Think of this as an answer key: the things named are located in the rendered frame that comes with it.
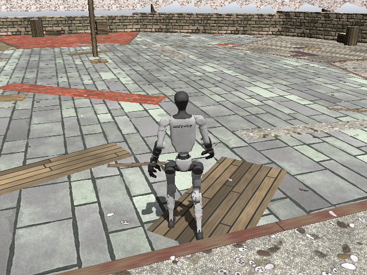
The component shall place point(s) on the robot left forearm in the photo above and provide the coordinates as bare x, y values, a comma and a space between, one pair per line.
155, 155

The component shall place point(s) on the left robot upper arm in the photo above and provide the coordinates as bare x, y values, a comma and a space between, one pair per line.
164, 122

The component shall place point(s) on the robot left shin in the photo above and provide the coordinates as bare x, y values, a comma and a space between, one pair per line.
170, 203

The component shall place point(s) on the left robot hand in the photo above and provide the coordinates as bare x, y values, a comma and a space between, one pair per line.
151, 170

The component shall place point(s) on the robot left thigh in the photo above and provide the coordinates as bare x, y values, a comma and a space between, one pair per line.
170, 169

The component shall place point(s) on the right robot hand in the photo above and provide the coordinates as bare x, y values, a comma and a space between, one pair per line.
208, 157

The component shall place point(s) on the robot right forearm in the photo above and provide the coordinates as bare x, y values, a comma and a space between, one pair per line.
209, 147

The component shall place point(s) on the right robot upper arm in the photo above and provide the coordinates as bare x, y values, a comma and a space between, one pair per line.
203, 129

